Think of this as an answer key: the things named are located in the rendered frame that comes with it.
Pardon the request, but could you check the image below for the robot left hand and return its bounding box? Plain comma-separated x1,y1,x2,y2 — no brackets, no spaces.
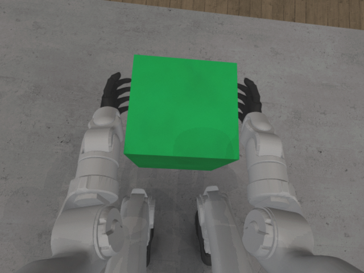
100,72,131,114

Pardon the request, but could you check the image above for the robot right forearm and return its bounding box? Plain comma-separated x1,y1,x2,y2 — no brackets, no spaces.
239,112,314,245

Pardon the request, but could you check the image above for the robot left upper arm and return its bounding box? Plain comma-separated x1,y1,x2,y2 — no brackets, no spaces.
15,204,125,273

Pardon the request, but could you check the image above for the robot right hand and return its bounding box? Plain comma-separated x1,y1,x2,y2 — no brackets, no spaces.
237,78,262,122

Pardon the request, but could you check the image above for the left robot thigh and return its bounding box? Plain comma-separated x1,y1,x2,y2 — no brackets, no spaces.
105,193,155,273

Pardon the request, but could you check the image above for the carton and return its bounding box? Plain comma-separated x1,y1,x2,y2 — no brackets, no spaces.
123,55,239,171

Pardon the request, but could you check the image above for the robot right shin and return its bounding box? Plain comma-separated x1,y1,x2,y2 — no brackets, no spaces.
201,185,230,253

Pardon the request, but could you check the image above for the robot right upper arm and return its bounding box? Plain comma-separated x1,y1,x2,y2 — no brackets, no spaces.
242,206,364,273

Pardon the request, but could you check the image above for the robot left forearm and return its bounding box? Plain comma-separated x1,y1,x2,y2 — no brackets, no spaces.
51,106,125,249

